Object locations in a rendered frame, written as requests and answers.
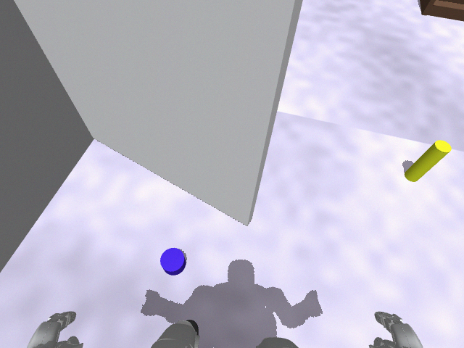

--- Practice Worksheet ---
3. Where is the left robot hand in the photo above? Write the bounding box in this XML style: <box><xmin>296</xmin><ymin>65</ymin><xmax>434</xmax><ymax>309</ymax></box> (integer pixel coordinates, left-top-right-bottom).
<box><xmin>27</xmin><ymin>311</ymin><xmax>83</xmax><ymax>348</ymax></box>

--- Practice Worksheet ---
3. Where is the right robot hand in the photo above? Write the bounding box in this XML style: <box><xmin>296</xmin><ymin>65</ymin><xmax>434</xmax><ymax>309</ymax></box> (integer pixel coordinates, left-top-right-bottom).
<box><xmin>369</xmin><ymin>312</ymin><xmax>423</xmax><ymax>348</ymax></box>

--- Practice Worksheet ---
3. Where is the bookshelf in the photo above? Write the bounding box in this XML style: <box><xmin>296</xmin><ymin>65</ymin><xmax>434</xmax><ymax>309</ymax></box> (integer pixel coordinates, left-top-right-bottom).
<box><xmin>420</xmin><ymin>0</ymin><xmax>464</xmax><ymax>21</ymax></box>

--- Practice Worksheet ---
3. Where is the left robot foot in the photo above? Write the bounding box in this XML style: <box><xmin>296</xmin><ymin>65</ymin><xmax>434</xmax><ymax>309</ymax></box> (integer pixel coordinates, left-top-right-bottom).
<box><xmin>186</xmin><ymin>320</ymin><xmax>199</xmax><ymax>335</ymax></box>

